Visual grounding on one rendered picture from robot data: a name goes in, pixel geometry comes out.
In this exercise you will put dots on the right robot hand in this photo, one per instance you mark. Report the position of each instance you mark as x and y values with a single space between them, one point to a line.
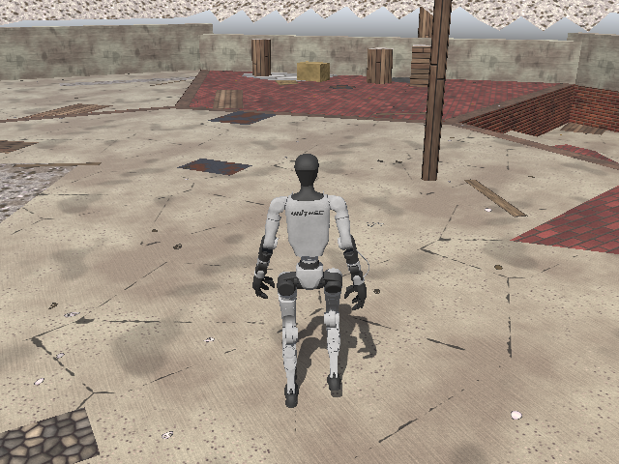
360 298

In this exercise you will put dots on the robot torso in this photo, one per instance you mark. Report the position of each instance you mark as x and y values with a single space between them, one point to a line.
308 224

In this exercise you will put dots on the robot right upper arm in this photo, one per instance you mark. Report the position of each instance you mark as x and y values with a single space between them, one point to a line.
338 205

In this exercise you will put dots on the robot left forearm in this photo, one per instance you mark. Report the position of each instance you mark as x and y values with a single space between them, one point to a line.
263 260

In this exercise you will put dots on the robot left shin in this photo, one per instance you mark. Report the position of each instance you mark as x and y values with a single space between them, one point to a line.
289 354

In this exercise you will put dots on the left robot hand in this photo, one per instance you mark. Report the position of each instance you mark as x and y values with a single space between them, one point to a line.
257 284

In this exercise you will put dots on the robot right forearm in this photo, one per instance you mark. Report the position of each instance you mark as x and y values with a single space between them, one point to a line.
353 264

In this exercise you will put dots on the robot left upper arm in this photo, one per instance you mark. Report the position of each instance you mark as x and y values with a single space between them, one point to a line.
273 221

